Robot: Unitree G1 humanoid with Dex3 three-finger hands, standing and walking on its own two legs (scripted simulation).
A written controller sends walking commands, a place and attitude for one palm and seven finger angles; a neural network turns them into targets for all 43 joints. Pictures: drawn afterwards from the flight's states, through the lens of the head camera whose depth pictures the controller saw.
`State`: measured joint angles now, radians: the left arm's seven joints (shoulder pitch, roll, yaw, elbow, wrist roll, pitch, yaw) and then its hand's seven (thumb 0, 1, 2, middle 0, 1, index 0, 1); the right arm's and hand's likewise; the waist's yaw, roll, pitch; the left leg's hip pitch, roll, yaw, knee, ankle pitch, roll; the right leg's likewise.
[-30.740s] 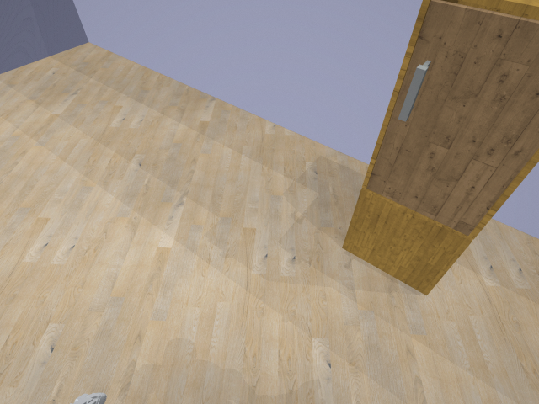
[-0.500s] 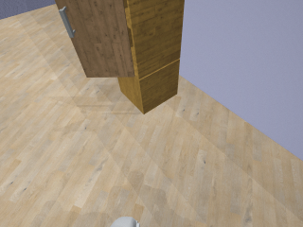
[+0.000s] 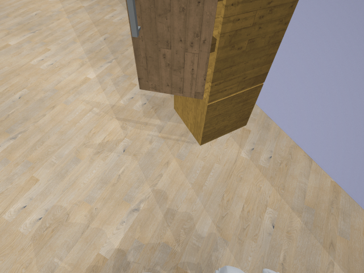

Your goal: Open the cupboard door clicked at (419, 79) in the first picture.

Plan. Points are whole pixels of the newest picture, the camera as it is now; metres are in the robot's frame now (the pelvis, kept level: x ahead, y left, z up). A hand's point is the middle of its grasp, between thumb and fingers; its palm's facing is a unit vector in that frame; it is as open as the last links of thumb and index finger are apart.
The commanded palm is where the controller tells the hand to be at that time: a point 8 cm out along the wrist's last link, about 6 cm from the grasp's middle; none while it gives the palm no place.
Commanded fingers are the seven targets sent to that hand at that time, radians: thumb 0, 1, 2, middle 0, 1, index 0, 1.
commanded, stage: take the last steps up to it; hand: left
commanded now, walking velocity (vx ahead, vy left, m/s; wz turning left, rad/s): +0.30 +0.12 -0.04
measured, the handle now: (135, 15) +0.95 +0.29 +0.06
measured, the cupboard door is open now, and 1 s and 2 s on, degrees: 50 50 50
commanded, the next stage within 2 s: come to a stop and stand still in 0.72 s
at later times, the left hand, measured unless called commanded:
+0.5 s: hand (131, 206) +0.29 +0.17 -0.15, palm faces +0.02 -0.98 -0.19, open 7.3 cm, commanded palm none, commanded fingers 0.00 0.90 0.90 -0.20 -0.30 -0.20 -0.30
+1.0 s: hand (109, 177) +0.38 +0.27 -0.17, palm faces +0.03 -0.99 -0.16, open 7.3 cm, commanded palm none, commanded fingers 0.00 0.90 0.90 -0.20 -0.30 -0.20 -0.30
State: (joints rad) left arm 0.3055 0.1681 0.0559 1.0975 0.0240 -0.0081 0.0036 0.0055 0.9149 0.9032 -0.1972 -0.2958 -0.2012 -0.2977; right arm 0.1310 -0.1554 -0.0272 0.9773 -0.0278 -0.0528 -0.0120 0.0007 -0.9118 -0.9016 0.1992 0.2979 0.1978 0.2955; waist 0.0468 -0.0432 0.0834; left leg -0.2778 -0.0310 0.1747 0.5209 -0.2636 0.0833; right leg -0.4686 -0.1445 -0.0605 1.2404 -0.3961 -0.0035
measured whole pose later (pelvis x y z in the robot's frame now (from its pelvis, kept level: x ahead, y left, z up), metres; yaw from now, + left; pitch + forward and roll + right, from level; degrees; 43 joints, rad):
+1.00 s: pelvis +0.37 +0.10 +0.01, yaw -3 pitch +1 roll +0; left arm 0.25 0.16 0.04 1.08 0.01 0.01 0.02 0.00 0.92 0.90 -0.20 -0.30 -0.20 -0.30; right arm 0.13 -0.14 -0.01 1.02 -0.02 -0.03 -0.05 0.00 -0.92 -0.90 0.20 0.30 0.20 0.30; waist 0.03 -0.04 0.07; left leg -0.27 0.02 0.16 0.47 -0.22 0.05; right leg -0.40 -0.06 -0.05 0.92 -0.45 0.02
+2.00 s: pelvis +0.38 +0.10 +0.01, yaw -3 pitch -1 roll +0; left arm 0.28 0.16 0.00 1.13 0.01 0.01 0.02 0.00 0.91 0.90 -0.20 -0.30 -0.20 -0.30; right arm 0.18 -0.16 -0.02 1.07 -0.01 0.00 -0.04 0.00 -0.93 -0.90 0.20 0.30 0.20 0.30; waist 0.03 -0.02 0.03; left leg -0.16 -0.03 0.07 0.45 -0.28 0.04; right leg -0.16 -0.05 -0.01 0.46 -0.29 0.04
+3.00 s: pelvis +0.33 +0.10 +0.00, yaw -2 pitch -2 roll -1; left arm 0.34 0.15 -0.03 1.10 0.02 -0.02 0.04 0.00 0.91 0.90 -0.20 -0.30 -0.20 -0.30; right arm 0.29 -0.17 0.01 1.02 -0.02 -0.01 -0.02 0.01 -0.92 -0.90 0.20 0.30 0.20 0.30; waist -0.01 0.00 0.02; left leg -0.25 -0.01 0.05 0.55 -0.26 0.04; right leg -0.22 -0.04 -0.03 0.53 -0.26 0.03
